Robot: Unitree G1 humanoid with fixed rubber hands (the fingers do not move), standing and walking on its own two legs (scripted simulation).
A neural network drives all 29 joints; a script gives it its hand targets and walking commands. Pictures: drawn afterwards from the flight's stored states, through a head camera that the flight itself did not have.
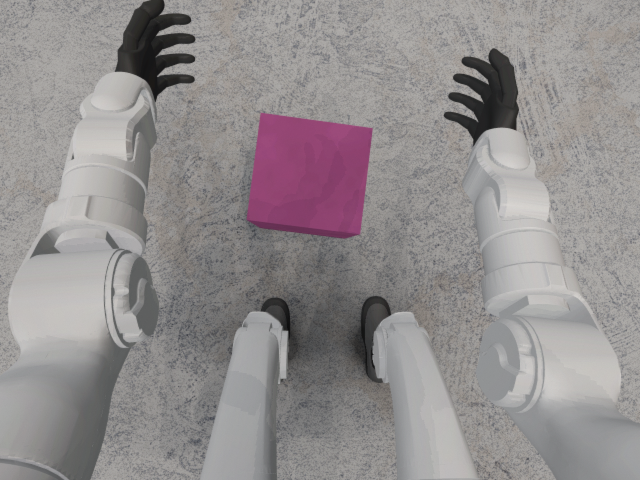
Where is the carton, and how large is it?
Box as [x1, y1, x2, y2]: [247, 113, 372, 238]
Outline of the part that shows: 261,113 247,212 247,220 259,227 343,238 359,234 372,128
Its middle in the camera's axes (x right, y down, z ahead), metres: -0.02 -0.11 +0.84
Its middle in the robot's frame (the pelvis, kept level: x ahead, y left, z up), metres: +0.49 +0.03 -0.51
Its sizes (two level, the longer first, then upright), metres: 0.210 0.200 0.250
